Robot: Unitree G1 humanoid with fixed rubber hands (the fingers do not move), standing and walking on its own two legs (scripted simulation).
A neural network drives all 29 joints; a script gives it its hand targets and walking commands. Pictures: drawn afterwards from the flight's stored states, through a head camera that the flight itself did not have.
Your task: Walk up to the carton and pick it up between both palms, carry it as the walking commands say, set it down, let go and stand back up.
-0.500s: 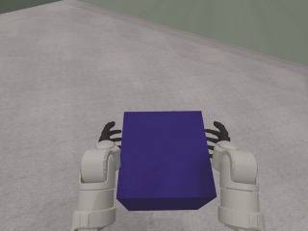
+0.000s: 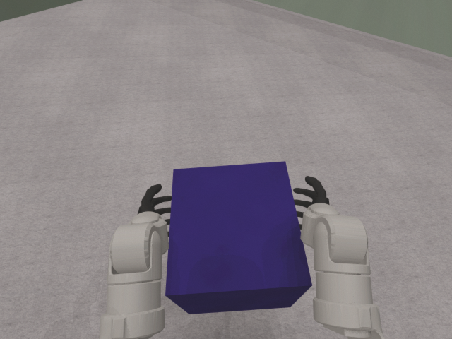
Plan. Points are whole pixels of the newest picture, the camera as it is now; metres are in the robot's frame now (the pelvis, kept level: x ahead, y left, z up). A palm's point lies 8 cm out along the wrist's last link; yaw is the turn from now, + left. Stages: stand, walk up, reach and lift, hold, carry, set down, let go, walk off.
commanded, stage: carry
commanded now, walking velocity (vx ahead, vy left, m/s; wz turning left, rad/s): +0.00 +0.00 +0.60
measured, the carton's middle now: (234, 241) +0.32 +0.01 -0.02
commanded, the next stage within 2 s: none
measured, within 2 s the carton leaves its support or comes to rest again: neither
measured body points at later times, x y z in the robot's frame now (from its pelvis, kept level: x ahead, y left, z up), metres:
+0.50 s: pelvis -0.07 -0.01 +0.01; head -0.05 -0.02 +0.46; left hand +0.21 +0.19 +0.08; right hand +0.26 -0.09 +0.08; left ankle -0.01 +0.08 -0.69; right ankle -0.09 -0.13 -0.73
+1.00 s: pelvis -0.10 +0.06 +0.01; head -0.06 +0.12 +0.45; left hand +0.08 +0.37 +0.05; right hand +0.25 +0.13 +0.06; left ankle -0.12 +0.14 -0.73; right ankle -0.04 -0.09 -0.65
